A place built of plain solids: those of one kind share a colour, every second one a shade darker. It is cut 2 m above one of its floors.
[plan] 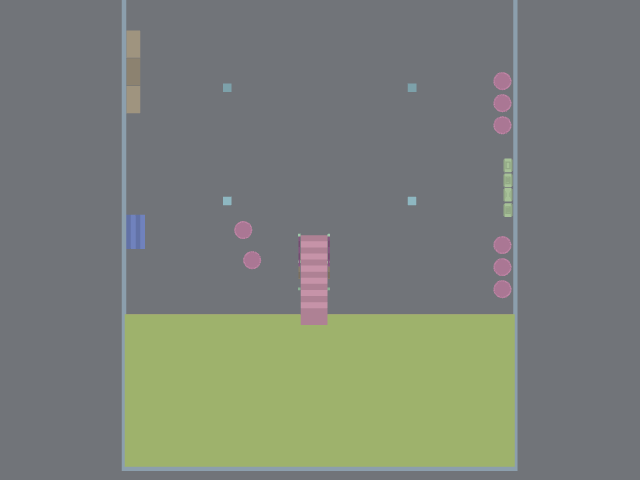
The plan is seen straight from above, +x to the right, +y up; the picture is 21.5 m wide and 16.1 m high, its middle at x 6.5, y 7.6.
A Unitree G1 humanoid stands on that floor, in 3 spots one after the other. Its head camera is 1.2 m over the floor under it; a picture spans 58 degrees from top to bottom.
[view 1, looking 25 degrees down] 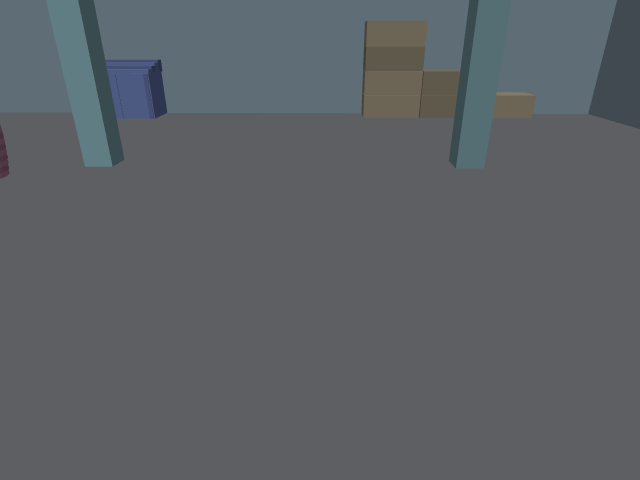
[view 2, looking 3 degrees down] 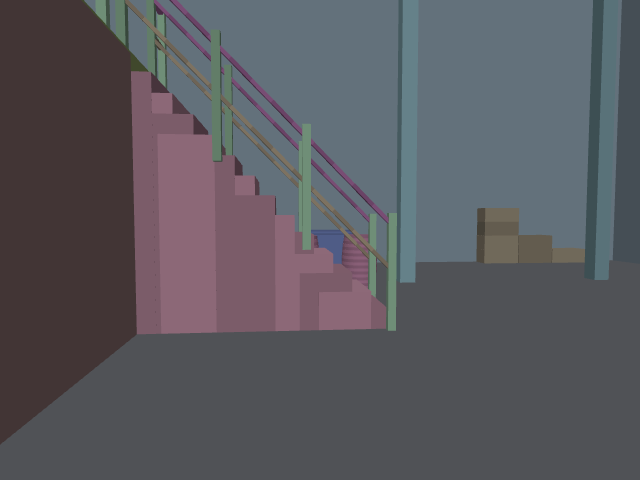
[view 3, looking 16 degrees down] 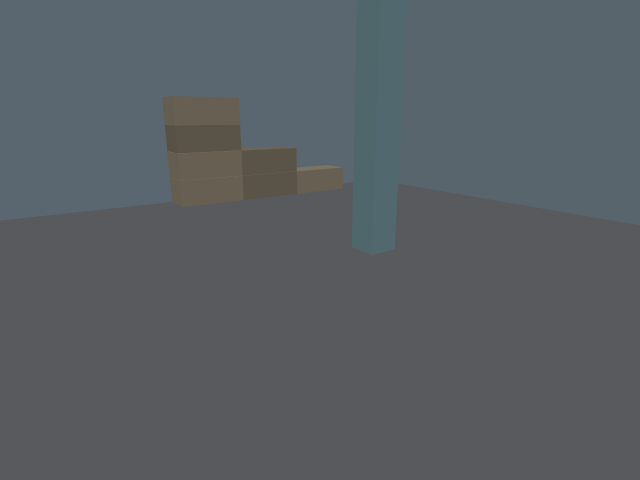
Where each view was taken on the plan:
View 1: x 7.85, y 11.26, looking -179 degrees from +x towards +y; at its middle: ground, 2.84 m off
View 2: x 11.29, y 6.61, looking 175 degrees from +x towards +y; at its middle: bin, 10.74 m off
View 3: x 6.30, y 10.06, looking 145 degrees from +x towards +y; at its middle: ground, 4.35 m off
